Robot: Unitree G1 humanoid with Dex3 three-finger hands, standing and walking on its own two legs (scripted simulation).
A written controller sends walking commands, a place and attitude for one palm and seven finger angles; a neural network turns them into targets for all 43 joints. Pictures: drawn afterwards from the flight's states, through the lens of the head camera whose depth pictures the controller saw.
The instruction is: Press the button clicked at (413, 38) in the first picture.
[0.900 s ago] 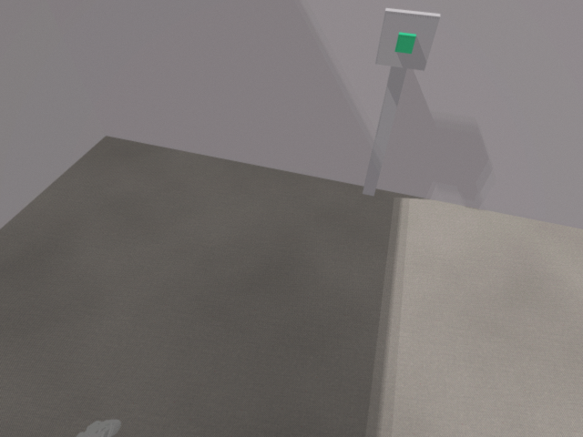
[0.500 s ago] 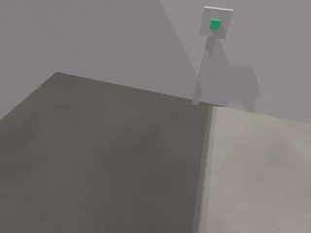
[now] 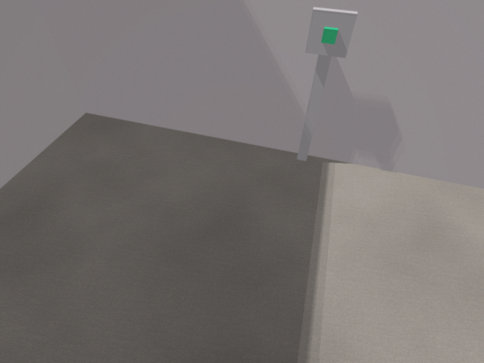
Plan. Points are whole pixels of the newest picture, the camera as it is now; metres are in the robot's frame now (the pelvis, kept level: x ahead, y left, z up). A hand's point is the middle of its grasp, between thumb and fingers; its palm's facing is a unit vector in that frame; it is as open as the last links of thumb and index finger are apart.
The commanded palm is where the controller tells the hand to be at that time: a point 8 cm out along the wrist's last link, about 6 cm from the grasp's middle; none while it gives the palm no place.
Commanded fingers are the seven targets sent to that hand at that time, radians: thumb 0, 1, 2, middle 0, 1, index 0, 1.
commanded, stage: look at it before walking up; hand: left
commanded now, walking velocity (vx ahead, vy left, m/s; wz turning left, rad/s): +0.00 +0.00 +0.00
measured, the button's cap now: (329, 35) +1.37 -0.30 -0.01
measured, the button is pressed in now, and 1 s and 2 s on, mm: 0 0 0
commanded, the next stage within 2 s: walk to a spot facing it in 0.64 s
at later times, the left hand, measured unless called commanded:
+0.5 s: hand out of the picture +0.08 +0.25 -0.16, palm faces -0.03 -0.94 -0.33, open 7.4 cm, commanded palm none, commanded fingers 0.00 0.90 0.90 -0.20 -0.30 -0.20 -0.30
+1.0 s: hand out of the picture +0.07 +0.21 -0.17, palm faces -0.09 -0.96 -0.25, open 7.4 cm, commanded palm none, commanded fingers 0.00 0.90 0.90 -0.20 -0.30 -0.20 -0.30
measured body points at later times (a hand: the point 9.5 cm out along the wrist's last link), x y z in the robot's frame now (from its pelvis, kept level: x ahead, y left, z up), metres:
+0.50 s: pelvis +0.01 +0.00 +0.00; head +0.01 +0.00 +0.45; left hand +0.08 +0.29 -0.13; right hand +0.09 -0.30 -0.13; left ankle +0.01 +0.12 -0.74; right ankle +0.01 -0.12 -0.74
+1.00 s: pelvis +0.04 -0.01 -0.01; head +0.04 -0.01 +0.44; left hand +0.08 +0.26 -0.16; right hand +0.07 -0.28 -0.15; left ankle +0.01 +0.12 -0.74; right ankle +0.01 -0.12 -0.73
